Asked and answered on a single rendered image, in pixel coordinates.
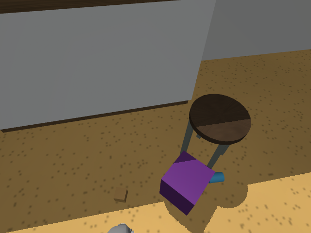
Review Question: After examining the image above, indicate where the stool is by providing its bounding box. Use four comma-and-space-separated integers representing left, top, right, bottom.
180, 94, 251, 169

